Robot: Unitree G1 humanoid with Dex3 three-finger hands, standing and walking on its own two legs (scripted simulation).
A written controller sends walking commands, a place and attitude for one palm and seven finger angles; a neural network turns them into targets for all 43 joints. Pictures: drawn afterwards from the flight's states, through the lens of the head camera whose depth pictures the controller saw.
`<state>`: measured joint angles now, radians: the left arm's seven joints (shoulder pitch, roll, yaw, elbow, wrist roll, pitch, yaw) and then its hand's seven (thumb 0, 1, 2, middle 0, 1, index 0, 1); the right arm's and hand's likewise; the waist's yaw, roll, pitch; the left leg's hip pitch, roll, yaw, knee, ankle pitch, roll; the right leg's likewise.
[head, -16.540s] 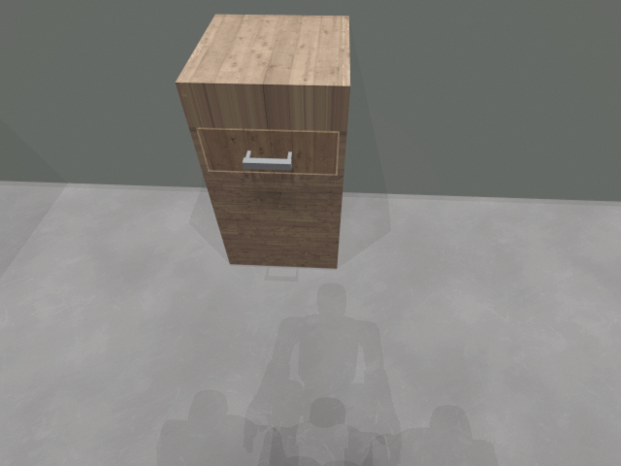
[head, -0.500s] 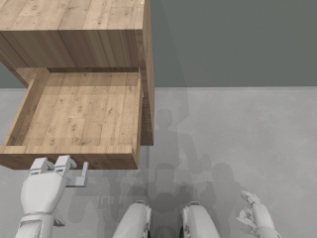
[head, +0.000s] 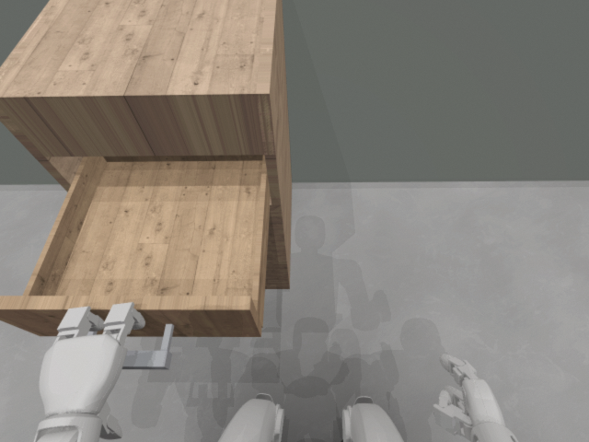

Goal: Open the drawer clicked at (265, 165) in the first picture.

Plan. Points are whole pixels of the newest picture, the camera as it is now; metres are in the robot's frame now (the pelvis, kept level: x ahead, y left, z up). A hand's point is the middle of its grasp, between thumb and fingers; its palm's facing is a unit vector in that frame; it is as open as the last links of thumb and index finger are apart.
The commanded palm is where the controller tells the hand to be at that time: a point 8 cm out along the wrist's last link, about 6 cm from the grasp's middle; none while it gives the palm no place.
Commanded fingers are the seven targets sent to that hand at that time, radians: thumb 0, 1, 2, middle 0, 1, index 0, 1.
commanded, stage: lift the hand off the handle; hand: left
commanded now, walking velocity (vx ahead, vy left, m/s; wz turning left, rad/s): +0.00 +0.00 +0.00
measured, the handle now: (126, 345) +0.25 +0.29 -0.09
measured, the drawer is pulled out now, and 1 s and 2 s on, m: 0.28 0.28 0.28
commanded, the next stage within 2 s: draw the hand back to the body in 1.28 s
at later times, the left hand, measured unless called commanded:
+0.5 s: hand (84, 360) +0.21 +0.28 +0.00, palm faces -0.04 -0.04 -1.00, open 13.7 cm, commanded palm +0.19 +0.27 +0.05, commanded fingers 0.00 -0.50 0.30 -0.30 -1.20 -0.30 -1.20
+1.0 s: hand (71, 356) +0.21 +0.28 +0.04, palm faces -0.04 -0.07 -1.00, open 13.8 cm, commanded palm +0.19 +0.27 +0.09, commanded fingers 0.00 -0.50 0.30 -0.30 -1.20 -0.30 -1.20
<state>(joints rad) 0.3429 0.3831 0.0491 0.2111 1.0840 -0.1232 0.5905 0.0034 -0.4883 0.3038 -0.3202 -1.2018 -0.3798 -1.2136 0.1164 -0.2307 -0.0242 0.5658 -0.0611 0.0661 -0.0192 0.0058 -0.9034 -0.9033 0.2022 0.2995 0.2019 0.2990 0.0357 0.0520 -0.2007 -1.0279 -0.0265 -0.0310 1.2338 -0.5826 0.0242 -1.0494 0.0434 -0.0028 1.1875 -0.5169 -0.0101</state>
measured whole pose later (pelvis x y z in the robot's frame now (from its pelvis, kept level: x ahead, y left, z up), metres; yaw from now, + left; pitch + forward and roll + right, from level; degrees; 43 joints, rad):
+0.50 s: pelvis +0.01 +0.00 +0.03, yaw +0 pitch +18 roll -1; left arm 0.40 0.40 0.09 0.15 1.04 -0.10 0.55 0.00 -0.49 0.30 -0.32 -1.20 -0.34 -1.21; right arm 0.16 -0.24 -0.03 0.55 -0.04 0.08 -0.01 0.01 -0.90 -0.90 0.20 0.30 0.20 0.30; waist 0.03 0.05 -0.19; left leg -0.86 -0.02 -0.02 1.10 -0.55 0.03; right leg -0.89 0.05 0.01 1.06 -0.49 -0.01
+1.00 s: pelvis +0.02 +0.01 +0.05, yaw +0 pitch +14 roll -1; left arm 0.47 0.39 0.05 0.04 1.02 -0.08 0.48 0.00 -0.49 0.30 -0.32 -1.20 -0.31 -1.20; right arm 0.19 -0.23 -0.02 0.52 -0.04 0.09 0.01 0.01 -0.90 -0.90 0.20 0.30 0.20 0.30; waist 0.04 0.06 -0.17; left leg -0.72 -0.03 -0.01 0.99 -0.52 0.04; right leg -0.75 0.04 0.03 0.95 -0.46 0.00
